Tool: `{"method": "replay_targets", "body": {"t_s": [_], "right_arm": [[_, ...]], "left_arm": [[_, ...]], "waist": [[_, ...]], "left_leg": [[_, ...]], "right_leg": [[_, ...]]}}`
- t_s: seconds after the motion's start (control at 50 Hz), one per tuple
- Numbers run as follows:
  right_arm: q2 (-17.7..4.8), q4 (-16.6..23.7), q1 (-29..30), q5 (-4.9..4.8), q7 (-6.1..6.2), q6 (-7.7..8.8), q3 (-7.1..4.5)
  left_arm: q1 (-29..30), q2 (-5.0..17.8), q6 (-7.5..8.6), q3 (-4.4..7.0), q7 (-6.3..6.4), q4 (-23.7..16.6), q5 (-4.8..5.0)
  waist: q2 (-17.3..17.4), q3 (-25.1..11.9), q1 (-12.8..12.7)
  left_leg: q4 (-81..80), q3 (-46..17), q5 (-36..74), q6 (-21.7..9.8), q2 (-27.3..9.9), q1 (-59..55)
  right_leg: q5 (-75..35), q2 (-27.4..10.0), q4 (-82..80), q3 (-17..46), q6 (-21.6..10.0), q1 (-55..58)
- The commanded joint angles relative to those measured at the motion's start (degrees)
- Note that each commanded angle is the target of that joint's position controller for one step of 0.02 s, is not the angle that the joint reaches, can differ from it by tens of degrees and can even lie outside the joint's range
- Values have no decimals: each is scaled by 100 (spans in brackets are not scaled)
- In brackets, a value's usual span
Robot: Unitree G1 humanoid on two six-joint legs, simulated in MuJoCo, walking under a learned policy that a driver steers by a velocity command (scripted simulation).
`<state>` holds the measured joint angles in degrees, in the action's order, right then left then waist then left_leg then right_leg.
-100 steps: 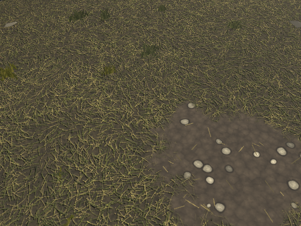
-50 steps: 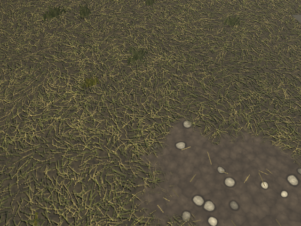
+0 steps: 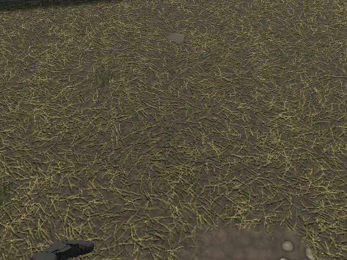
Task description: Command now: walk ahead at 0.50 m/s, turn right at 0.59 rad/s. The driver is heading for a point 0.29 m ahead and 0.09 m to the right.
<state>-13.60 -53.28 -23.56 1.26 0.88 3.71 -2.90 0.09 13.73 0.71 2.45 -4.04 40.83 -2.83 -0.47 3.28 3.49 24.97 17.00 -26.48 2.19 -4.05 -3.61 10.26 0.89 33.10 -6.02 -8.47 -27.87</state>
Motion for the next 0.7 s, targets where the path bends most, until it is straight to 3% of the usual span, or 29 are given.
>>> {"method": "replay_targets", "body": {"t_s": [0.02,0.04,0.06,0.08,0.1,0.12,0.14,0.18,0.24,0.32,0.4,0.44,0.48,0.5,0.52,0.54,0.56,0.58,0.6,0.64,0.66,0.7], "right_arm": [[-684,653,-158,-83,-28,-33,-119],[-686,1028,163,-30,-107,25,-141],[-882,1168,873,8,-129,56,-173],[-731,1184,916,-51,-142,120,-105],[-699,1079,778,-30,-130,131,-99],[-691,1026,636,60,-116,43,-101],[-654,922,383,121,-116,-75,-91],[-566,881,238,118,-132,-229,-88],[-480,960,557,85,-140,-299,-61],[-450,1114,1192,46,-135,-311,-4],[-452,1135,1476,11,-96,-262,43],[-497,1061,1349,16,-60,-219,38],[-561,847,805,29,8,-151,6],[-580,706,369,57,47,-67,1],[-891,636,-78,81,103,7,-38],[-1061,648,78,-41,90,-55,-57],[-705,680,227,-178,8,-96,46],[-554,702,575,-144,-12,-102,106],[-409,745,944,-81,10,-143,165],[-393,691,1300,-24,78,-209,205],[-455,637,1280,14,78,-235,193],[-579,508,1069,1,68,-266,158]], "left_arm": [[-2271,1398,85,498,222,260,-102],[-2184,1792,26,577,268,106,101],[-2219,1642,-32,551,323,172,158],[-1955,1349,-13,476,371,243,201],[-1686,1080,29,401,389,237,217],[-1432,904,80,335,411,213,248],[-1270,774,137,278,404,163,254],[-1404,797,261,258,363,239,276],[-1712,861,277,250,370,383,256],[-1985,765,221,176,441,529,258],[-2185,732,174,123,517,695,194],[-2142,741,150,108,548,757,170],[-1984,795,157,108,581,802,216],[-1833,811,186,98,582,797,284],[-1872,655,256,27,574,645,316],[-2818,282,169,-5,557,851,441],[-2596,615,25,47,586,1003,263],[-2309,600,-48,64,575,1031,183],[-2147,527,-99,44,556,1057,151],[-2123,387,-233,-7,518,1153,153],[-2169,330,-273,-38,520,1249,164],[-2073,310,-324,-59,557,1357,200]], "waist": [[-629,-1852,-1066],[-1159,-2209,-910],[-352,-1576,-1079],[-164,-911,-841],[78,-536,-551],[56,-353,-303],[31,-420,-144],[7,-538,-41],[-160,-527,-149],[-340,-447,-411],[-370,-406,-587],[-389,-346,-536],[-337,-385,-262],[-147,-544,15],[377,-1110,84],[1445,-1740,-322],[837,-1657,-261],[516,-1034,-339],[326,-746,-457],[727,-412,-648],[822,-435,-627],[770,-591,-484]], "left_leg": [[4204,-171,2799,-320,-636,2638],[5620,-1063,-589,-77,420,4236],[5708,-1764,-40,-135,116,4864],[5286,-1769,517,-180,-131,4818],[4684,-1787,726,-187,-315,4412],[4405,-1789,732,-129,-376,4013],[4265,-1774,715,-73,-385,3621],[4036,-1648,813,2,-255,3369],[3475,-1542,1386,0,-144,3505],[2460,-1513,2054,-90,-37,3647],[1607,-1476,2159,-250,192,3403],[1229,-1464,1846,-384,342,3039],[445,-1470,1918,-569,477,2316],[-249,-1633,3079,-676,295,1508],[-46,-2561,5912,-931,-720,335],[233,-3814,8343,-2094,-1991,-396],[-66,-4017,7465,-2252,-1955,143],[-343,-3623,6331,-2111,-1675,733],[-603,-3311,5202,-1856,-1380,1170],[-979,-2666,3861,-1424,-845,1851],[-991,-2521,3496,-1320,-690,1832],[-1004,-2571,2849,-1301,-682,1675]], "right_leg": [[1340,-1102,-625,2154,-898,4088],[795,-2173,-1518,4966,-1480,4709],[109,-1949,-1621,4184,-1338,4433],[-554,-1797,-1619,3377,-1186,3668],[-1212,-1453,-1699,2835,-927,2928],[-2155,-1223,-1720,2405,-794,2399],[-3005,-1090,-1707,2056,-733,2102],[-4407,-955,-1627,1651,-690,1912],[-4901,-784,-1623,1341,-448,1959],[-4874,-718,-1545,1247,-117,2356],[-4982,-833,-1291,1315,-47,2800],[-5150,-906,-1007,1419,-31,2833],[-5286,-872,-438,1528,63,2839],[-4785,-698,101,1448,208,2603],[-2890,-349,983,1304,383,1982],[1659,543,2171,1038,612,1259],[2681,554,2579,1240,584,1116],[2538,448,2734,1340,628,998],[2283,312,2534,1339,679,1043],[1920,145,1667,1125,831,1468],[1886,181,1257,951,889,1569],[1686,167,688,790,928,1705]]}}
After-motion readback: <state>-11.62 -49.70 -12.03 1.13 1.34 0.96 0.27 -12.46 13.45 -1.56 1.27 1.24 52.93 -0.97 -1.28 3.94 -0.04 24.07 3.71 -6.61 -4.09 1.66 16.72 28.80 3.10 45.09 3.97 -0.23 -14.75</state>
